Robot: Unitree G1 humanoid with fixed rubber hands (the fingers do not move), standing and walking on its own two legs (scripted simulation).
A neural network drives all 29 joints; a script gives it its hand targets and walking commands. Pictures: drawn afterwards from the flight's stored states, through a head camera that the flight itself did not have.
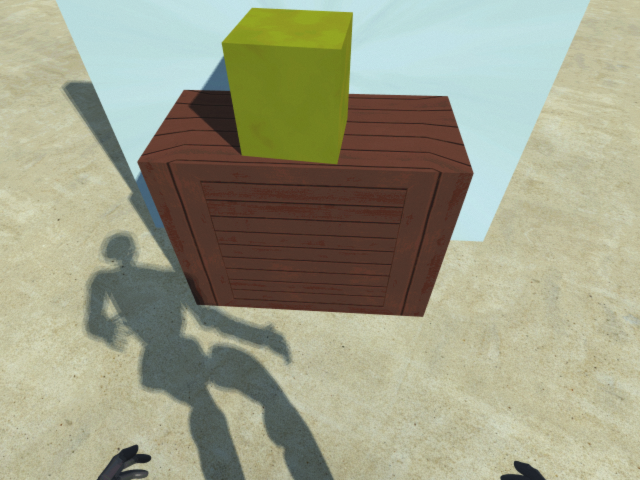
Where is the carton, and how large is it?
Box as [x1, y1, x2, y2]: [222, 8, 352, 163]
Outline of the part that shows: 251,8 222,42 242,155 336,163 347,117 352,12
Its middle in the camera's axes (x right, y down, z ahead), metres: -0.06 -0.38 +0.97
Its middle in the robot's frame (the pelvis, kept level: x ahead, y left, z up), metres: +0.99 +0.07 +0.03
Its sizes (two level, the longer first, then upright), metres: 0.249 0.226 0.277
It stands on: a pedestal, 0.65 m high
